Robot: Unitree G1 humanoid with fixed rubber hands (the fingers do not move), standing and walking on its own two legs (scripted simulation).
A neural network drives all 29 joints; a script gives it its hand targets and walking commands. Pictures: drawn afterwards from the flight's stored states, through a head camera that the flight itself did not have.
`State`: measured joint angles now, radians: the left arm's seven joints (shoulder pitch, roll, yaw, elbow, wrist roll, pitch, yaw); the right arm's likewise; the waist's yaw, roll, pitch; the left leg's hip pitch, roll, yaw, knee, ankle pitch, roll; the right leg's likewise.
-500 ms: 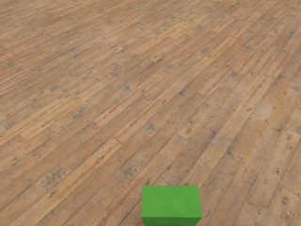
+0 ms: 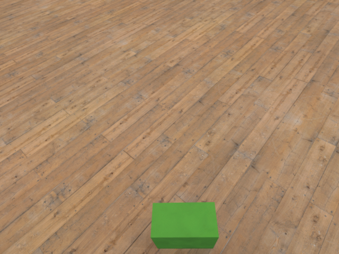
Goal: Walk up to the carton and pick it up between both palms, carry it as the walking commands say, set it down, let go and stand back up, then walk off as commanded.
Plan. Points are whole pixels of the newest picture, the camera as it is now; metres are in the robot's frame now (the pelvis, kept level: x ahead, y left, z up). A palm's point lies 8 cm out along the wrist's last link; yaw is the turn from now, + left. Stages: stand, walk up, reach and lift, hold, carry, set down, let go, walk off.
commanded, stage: walk up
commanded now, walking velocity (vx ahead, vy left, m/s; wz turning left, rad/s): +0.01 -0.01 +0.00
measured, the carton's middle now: (184, 226) +0.34 +0.01 -0.63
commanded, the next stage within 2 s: stand in 0.56 s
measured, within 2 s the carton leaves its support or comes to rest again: neither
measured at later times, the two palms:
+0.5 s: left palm out of the picture -0.01 +0.21 -0.13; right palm out of the picture +0.00 -0.21 -0.13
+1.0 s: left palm out of the picture -0.02 +0.22 -0.13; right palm out of the picture -0.01 -0.22 -0.13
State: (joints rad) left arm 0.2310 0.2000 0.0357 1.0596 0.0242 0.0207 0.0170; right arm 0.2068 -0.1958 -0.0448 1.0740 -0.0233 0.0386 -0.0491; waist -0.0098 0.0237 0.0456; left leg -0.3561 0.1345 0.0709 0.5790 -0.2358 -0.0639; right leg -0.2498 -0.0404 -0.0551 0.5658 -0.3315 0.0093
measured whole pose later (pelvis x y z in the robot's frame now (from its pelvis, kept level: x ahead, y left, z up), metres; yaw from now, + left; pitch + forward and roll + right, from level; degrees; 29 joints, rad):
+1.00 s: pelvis +0.01 +0.00 +0.01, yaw -1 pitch +5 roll +0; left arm 0.34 0.15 -0.02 1.11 -0.06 0.03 0.04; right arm 0.31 -0.16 0.03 1.12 0.03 0.02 -0.03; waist 0.01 0.01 -0.08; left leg -0.26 0.03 0.09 0.47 -0.30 0.01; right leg -0.30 -0.02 -0.05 0.47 -0.27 0.00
